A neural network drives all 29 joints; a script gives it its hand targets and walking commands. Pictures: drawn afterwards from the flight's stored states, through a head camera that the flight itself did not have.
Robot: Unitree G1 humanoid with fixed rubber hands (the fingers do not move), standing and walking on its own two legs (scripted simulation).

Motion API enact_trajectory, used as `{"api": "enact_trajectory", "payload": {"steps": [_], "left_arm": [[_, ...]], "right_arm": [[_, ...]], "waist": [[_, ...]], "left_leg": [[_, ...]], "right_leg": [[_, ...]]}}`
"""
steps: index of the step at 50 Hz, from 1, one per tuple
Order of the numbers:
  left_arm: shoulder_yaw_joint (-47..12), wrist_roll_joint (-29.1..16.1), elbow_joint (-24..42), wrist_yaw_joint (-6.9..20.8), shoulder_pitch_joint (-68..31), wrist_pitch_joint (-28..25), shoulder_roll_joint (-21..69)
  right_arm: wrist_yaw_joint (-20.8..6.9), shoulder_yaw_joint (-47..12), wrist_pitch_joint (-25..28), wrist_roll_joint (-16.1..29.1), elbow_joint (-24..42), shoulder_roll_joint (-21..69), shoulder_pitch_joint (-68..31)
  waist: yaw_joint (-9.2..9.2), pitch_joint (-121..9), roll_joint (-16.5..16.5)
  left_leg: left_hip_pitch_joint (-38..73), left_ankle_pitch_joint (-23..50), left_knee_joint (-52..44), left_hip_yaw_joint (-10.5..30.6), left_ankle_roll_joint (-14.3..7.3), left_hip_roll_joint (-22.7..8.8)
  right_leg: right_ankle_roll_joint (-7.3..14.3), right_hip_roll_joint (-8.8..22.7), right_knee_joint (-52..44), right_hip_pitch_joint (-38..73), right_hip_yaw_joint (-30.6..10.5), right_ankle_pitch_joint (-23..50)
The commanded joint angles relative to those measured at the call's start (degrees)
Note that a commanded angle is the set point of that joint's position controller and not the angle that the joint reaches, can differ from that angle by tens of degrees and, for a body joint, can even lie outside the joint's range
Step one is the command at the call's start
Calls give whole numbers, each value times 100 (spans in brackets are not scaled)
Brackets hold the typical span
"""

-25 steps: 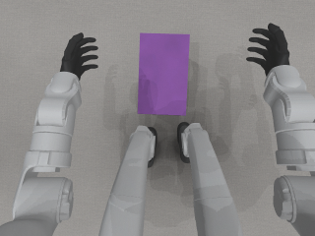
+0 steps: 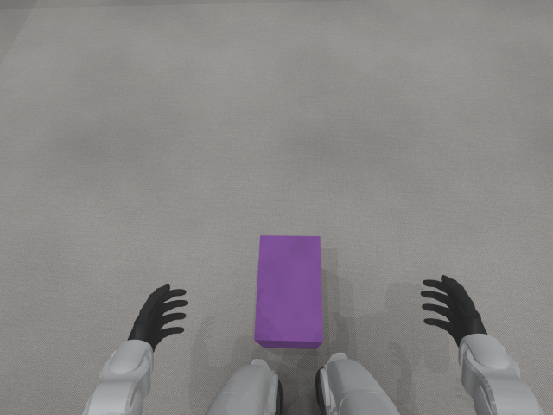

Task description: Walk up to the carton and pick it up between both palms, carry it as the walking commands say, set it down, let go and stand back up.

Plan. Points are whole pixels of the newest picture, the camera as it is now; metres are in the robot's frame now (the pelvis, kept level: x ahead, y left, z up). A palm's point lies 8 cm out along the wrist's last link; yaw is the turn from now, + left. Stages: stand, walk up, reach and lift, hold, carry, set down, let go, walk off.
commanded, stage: let go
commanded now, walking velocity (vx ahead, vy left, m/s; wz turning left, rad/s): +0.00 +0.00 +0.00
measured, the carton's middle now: (289, 295) +0.38 +0.02 -0.60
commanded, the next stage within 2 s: stand in 0.60 s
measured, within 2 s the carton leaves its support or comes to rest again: neither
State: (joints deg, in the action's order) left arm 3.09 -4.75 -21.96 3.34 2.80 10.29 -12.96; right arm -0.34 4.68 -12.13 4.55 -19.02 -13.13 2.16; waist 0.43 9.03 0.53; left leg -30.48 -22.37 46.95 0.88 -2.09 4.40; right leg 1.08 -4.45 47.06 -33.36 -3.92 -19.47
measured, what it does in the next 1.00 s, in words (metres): stands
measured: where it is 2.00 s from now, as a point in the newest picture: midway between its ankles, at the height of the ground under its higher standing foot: outside the picture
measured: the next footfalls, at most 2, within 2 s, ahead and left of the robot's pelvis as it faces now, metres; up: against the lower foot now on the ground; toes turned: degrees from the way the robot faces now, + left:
none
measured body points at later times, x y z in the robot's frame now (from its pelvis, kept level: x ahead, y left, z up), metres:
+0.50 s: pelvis +0.01 +0.00 +0.02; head +0.05 -0.01 +0.47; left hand +0.19 +0.23 -0.05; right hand +0.18 -0.24 -0.05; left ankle +0.01 +0.09 -0.70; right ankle +0.04 -0.10 -0.70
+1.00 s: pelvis +0.05 +0.01 +0.02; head +0.01 +0.00 +0.47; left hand +0.20 +0.29 -0.04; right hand +0.18 -0.25 -0.05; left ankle +0.01 +0.09 -0.70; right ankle +0.04 -0.10 -0.70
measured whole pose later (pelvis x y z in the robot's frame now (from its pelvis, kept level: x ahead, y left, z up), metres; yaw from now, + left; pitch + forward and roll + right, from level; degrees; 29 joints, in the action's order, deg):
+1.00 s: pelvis +0.05 +0.01 +0.02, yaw -1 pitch -2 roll +0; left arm 2.4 -1.5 -32.5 1.0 15.3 0.7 -19.8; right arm -0.2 4.4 -0.9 0.6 -29.8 -13.1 18.6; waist 0.4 -4.0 1.0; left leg -11.9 -22.1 35.7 0.9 -3.1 3.9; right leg 1.5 -4.5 36.5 -15.2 -4.9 -19.4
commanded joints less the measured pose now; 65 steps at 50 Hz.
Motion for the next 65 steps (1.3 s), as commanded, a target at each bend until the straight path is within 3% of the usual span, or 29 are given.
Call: {"api": "enact_trajectory", "payload": {"steps": [1, 5, 7, 10, 13, 15, 16, 19, 20, 29, 30, 32, 34, 37, 38, 40, 42, 44, 46, 47, 49, 51, 52, 56, 57, 58, 61, 63, 65], "left_arm": [[110, 503, 1311, 50, 386, -769, -632], [-80, 369, 1286, 69, 983, -917, -598], [-103, 382, 1342, 77, 996, -949, -634], [-93, 434, 1009, 34, 1029, -792, -784], [-47, 504, 944, 23, 985, -579, -766], [-47, 564, 733, 46, 964, -437, -713], [-33, 540, 782, 61, 989, -409, -745], [-67, 515, 738, 78, 848, -312, -619], [-26, 536, 746, 89, 880, -293, -645], [34, 698, 1247, -132, 578, 16, -508], [292, 787, -182, -369, 979, -509, -1585], [312, 913, -224, -412, 757, -852, -1712], [310, 940, -294, -401, 599, -950, -1636], [224, 906, -474, -371, 694, -1096, -1424], [209, 878, -563, -367, 801, -1133, -1364], [196, 857, -712, -346, 974, -1201, -1338], [198, 825, -782, -344, 1004, -1250, -1357], [187, 804, -799, -354, 880, -1280, -1377], [203, 732, -910, -367, 821, -1293, -1509], [172, 715, -874, -367, 797, -1291, -1432], [214, 708, -1000, -394, 853, -1290, -1586], [200, 705, -967, -405, 836, -1286, -1535], [192, 720, -1005, -426, 891, -1279, -1591], [206, 722, -992, -431, 797, -1286, -1556], [200, 732, -1023, -422, 863, -1305, -1589], [208, 726, -1069, -427, 881, -1307, -1588], [210, 708, -1100, -428, 859, -1297, -1655], [244, 754, -1074, -429, 877, -1328, -1669], [194, 741, -1143, -420, 958, -1348, -1574]], "right_arm": [[-109, -348, 834, -571, 937, -365, 641], [-163, -332, 992, -597, 1079, -455, 1177], [-190, -275, 1023, -632, 1188, -567, 1130], [-238, -257, 869, -721, 830, -589, 1162], [-275, -175, 661, -755, 501, -607, 1261], [-290, -151, 529, -762, 422, -579, 1127], [-280, -61, 487, -802, 454, -695, 1159], [-324, -118, 412, -701, 433, -540, 964], [-329, -114, 381, -705, 444, -571, 1104], [-316, 39, 420, -649, 300, -755, 907], [-34, 246, 786, -645, -352, -1271, 756], [19, 184, 1022, -718, -370, -1135, 968], [58, 218, 1140, -770, -532, -1186, 1352], [81, 252, 1317, -919, -682, -1398, 1259], [96, 281, 1366, -928, -780, -1435, 1267], [105, 266, 1430, -916, -797, -1459, 1115], [108, 276, 1514, -863, -850, -1491, 1080], [111, 261, 1534, -842, -942, -1446, 1123], [122, 234, 1555, -792, -1020, -1418, 1154], [130, 237, 1545, -794, -1062, -1448, 1143], [142, 220, 1521, -769, -1125, -1394, 1236], [171, 261, 1514, -778, -1138, -1489, 1227], [177, 260, 1507, -794, -1137, -1453, 1195], [184, 231, 1516, -764, -1149, -1470, 1058], [193, 251, 1504, -736, -1202, -1478, 1239], [179, 235, 1517, -748, -1250, -1469, 1241], [197, 254, 1550, -752, -1261, -1495, 1185], [179, 260, 1555, -742, -1252, -1535, 1150], [192, 278, 1561, -759, -1336, -1578, 1190]], "waist": [[183, -2763, -29], [77, -2714, -397], [150, -2559, -322], [276, -1847, -160], [189, -1317, 43], [200, -819, -26], [116, -1025, -23], [160, -744, 93], [136, -840, -96], [43, -1016, 256], [206, -2687, -385], [51, -2295, -712], [-114, -1981, -434], [-90, -1512, -86], [-37, -1517, 139], [75, -1433, 201], [112, -1604, 25], [53, -1601, -23], [-83, -1809, -22], [-21, -1922, 80], [-69, -1971, -226], [-36, -2072, 71], [-15, -2036, 32], [57, -2036, 43], [-28, -1958, -20], [-4, -1937, 83], [-26, -1753, -86], [38, -1707, 177], [22, -1717, 125]], "left_leg": [[1855, 2471, -1597, 359, 340, -406], [2121, 2887, -1670, 321, 382, -324], [2108, 2830, -1815, 303, 382, -318], [1970, 2351, -2043, 233, 309, -283], [2207, 2052, -2185, 193, 356, -320], [2108, 1719, -2300, 163, 323, -323], [2154, 1731, -2302, 201, 337, -387], [2002, 1430, -2341, 155, 273, -361], [1929, 1488, -2289, 120, 248, -321], [1353, 548, -2413, 380, 206, -513], [1879, 496, -1715, 334, 220, -570], [1799, -3, -1559, 433, 175, -382], [1841, -484, -1621, 568, 109, -391], [1484, -957, -2079, 1190, -103, -733], [1430, -952, -2242, 1416, -171, -836], [1305, -489, -2382, 1516, -220, -950], [1532, 610, -2247, 1500, -201, -1024], [1637, 1852, -1934, 1110, -96, -867], [1839, 2399, -1818, 982, 0, -867], [1877, 2527, -1817, 929, -17, -826], [2019, 2869, -1761, 845, 10, -828], [2105, 3120, -1693, 794, 0, -806], [2080, 3245, -1689, 789, 8, -818], [1965, 2852, -1785, 904, -17, -861], [2036, 2814, -1809, 902, -8, -874], [1979, 2593, -1812, 889, -27, -851], [1859, 2461, -1928, 1054, -12, -919], [1745, 2162, -1959, 969, -47, -866], [1812, 1885, -2016, 1093, -71, -911]], "right_leg": [[-133, 276, -1499, 2914, 121, 1870], [-131, 295, -1587, 3489, 100, 2842], [-156, 329, -1661, 3609, 58, 2848], [-134, 271, -1857, 3230, 118, 2131], [-102, 275, -2029, 2958, 138, 1682], [-102, 286, -2112, 2804, 124, 1349], [-94, 243, -2017, 2913, 130, 1374], [-59, 258, -2037, 2907, 143, 1116], [-59, 251, -2042, 3057, 98, 1216], [-56, 180, -1585, 3509, 125, 981], [67, 692, -1774, 2772, -388, 620], [274, 811, -2220, 2036, -861, -862], [284, 770, -2292, 1438, -911, -1445], [177, 572, -1767, 1229, -754, -629], [189, 542, -1479, 1384, -609, -204], [155, 486, -1429, 1622, -507, 260], [171, 530, -1510, 1761, -486, 668], [243, 646, -1655, 1842, -555, 1296], [272, 650, -1576, 1895, -612, 1784], [259, 675, -1531, 2024, -514, 1803], [262, 659, -1470, 2111, -549, 2280], [267, 667, -1478, 2130, -505, 2380], [297, 681, -1401, 2166, -504, 2475], [287, 708, -1481, 2246, -527, 2107], [317, 719, -1455, 2131, -568, 2073], [285, 715, -1533, 2120, -582, 1936], [289, 699, -1515, 2082, -579, 1817], [320, 750, -1583, 2112, -621, 1680], [308, 698, -1630, 2065, -616, 1505]]}}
